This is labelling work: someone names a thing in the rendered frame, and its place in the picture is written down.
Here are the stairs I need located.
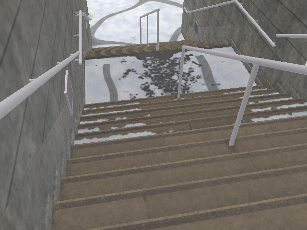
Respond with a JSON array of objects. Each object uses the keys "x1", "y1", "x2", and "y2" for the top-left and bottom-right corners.
[
  {"x1": 86, "y1": 40, "x2": 224, "y2": 58},
  {"x1": 51, "y1": 84, "x2": 307, "y2": 230}
]

